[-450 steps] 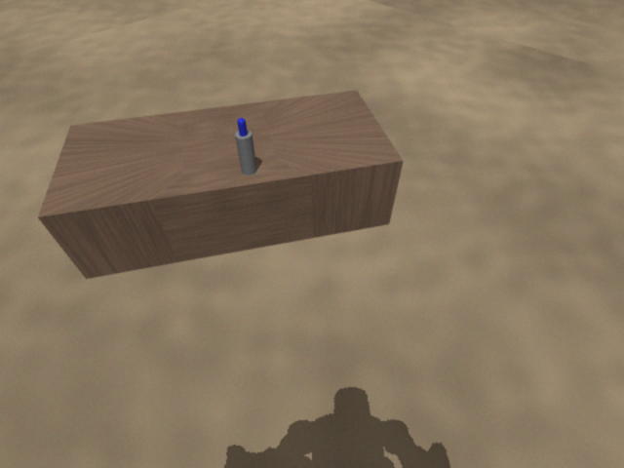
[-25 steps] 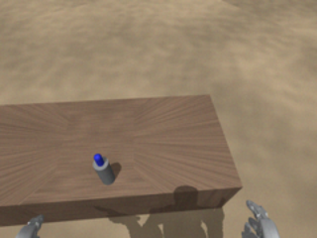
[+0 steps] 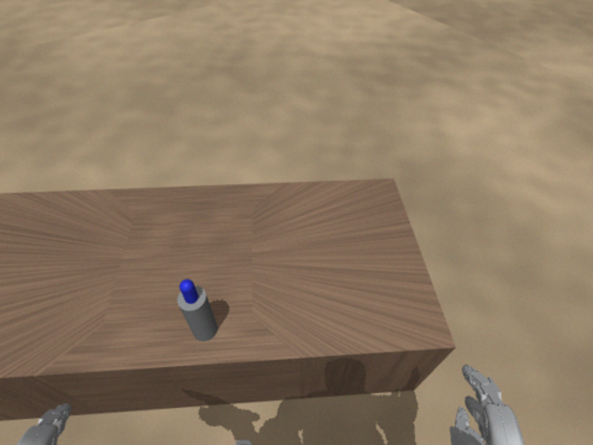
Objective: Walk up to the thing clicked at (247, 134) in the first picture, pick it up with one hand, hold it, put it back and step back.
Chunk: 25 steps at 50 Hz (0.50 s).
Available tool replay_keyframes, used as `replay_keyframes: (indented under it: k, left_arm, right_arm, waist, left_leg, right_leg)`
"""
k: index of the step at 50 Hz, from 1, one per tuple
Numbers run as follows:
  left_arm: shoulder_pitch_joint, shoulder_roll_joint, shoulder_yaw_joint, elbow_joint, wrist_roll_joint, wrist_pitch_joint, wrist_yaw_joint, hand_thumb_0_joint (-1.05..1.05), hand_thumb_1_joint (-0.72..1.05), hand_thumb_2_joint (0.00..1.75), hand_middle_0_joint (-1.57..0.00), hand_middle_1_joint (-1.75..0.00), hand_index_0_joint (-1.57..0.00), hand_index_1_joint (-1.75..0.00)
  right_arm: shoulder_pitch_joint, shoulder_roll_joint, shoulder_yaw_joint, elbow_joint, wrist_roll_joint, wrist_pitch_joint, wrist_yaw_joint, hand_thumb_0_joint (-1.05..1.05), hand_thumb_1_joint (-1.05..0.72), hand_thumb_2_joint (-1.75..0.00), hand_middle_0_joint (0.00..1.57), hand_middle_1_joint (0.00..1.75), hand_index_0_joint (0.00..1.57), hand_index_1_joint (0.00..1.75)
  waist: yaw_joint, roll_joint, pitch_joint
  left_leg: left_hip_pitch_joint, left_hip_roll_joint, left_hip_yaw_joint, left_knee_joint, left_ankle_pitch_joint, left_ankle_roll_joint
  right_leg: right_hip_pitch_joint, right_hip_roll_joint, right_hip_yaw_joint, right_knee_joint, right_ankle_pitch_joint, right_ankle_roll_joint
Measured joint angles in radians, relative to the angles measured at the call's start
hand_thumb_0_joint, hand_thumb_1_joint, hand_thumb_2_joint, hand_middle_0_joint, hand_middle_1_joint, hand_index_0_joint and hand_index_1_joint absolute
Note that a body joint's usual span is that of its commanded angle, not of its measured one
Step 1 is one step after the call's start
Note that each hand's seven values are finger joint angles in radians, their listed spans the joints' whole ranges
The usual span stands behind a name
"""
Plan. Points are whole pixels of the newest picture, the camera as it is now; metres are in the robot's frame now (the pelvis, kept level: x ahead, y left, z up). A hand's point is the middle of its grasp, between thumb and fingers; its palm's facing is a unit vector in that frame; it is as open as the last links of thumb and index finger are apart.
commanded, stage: go down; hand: left
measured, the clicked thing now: (196, 308) +0.44 +0.22 -0.24
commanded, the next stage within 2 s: none
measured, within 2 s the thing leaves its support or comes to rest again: neither
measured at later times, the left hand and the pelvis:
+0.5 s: hand (51, 369) +0.25 +0.34 -0.02, palm faces +0.17 -0.95 -0.26, open 17.4 cm; pelvis -0.01 +0.00 +0.00, yaw +0 degrees
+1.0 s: hand (38, 330) +0.30 +0.37 -0.01, palm faces +0.18 -0.97 -0.16, open 17.4 cm; pelvis -0.01 +0.00 +0.00, yaw -1 degrees
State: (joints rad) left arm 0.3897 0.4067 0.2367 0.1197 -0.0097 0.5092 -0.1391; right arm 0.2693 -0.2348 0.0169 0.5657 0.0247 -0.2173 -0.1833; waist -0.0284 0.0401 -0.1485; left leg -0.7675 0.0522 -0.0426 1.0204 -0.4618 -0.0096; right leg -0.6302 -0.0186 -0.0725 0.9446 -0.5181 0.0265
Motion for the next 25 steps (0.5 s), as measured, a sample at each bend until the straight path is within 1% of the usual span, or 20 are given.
replay_keyframes:
  k: [9, 12, 15, 20, 25]
  left_arm:
    - [-0.02, 0.007, 0.011, 0.009, -0.008, -0.003, 0.003, 0.0, -0.55, 0.05, -0.07, -0.03, -0.06, -0.04]
    - [-0.06, 0.021, 0.03, 0.037, -0.015, -0.017, 0.001, -0.01, -0.54, 0.06, -0.07, -0.03, -0.06, -0.04]
    - [-0.122, 0.046, 0.06, 0.086, -0.027, -0.045, -0.011, -0.01, -0.53, 0.07, -0.07, -0.02, -0.05, -0.05]
    - [-0.251, 0.107, 0.121, 0.191, -0.052, -0.109, -0.061, -0.01, -0.51, 0.07, -0.06, -0.02, -0.05, -0.05]
    - [-0.383, 0.173, 0.182, 0.346, -0.066, -0.182, -0.141, -0.01, -0.52, 0.06, -0.07, -0.02, -0.04, -0.04]
  right_arm:
    - [0.006, 0.003, 0.007, 0.015, -0.001, -0.019, -0.011, 0.02, -0.87, -0.89, 0.21, 0.3, 0.2, 0.3]
    - [0.004, 0.001, 0.012, 0.028, -0.001, -0.027, -0.017, 0.02, -0.87, -0.89, 0.21, 0.3, 0.2, 0.3]
    - [0.0, -0.001, 0.019, 0.044, -0.002, -0.039, -0.023, 0.02, -0.87, -0.89, 0.21, 0.3, 0.2, 0.3]
    - [-0.008, -0.012, 0.029, 0.077, -0.003, -0.058, -0.028, 0.02, -0.88, -0.89, 0.21, 0.3, 0.2, 0.3]
    - [-0.004, -0.026, 0.023, 0.106, -0.007, -0.071, -0.022, 0.02, -0.88, -0.9, 0.21, 0.3, 0.21, 0.3]
  waist:
    - [0.0, 0.001, 0.003]
    - [0.001, -0.004, 0.009]
    - [0.0, -0.011, 0.017]
    - [-0.01, -0.022, 0.033]
    - [-0.023, -0.025, 0.037]
  left_leg:
    - [-0.001, 0.0, -0.003, 0.005, 0.001, 0.001]
    - [0.001, -0.001, -0.005, 0.004, 0.003, 0.0]
    - [0.003, -0.001, -0.008, 0.001, 0.008, -0.002]
    - [0.007, -0.001, -0.01, -0.011, 0.018, -0.003]
    - [0.006, 0.002, -0.004, -0.028, 0.028, -0.001]
  right_leg:
    - [0.001, 0.0, -0.002, 0.003, 0.001, 0.001]
    - [0.004, 0.0, -0.004, 0.003, 0.002, 0.0]
    - [0.006, 0.0, -0.007, 0.001, 0.005, -0.001]
    - [0.011, 0.002, -0.009, -0.011, 0.015, -0.003]
    - [0.007, 0.004, -0.003, -0.029, 0.029, -0.002]
